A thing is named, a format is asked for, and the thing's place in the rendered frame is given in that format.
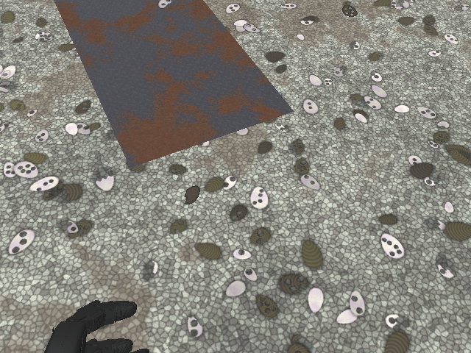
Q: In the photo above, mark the robot left hand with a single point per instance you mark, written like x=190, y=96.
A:
x=70, y=336

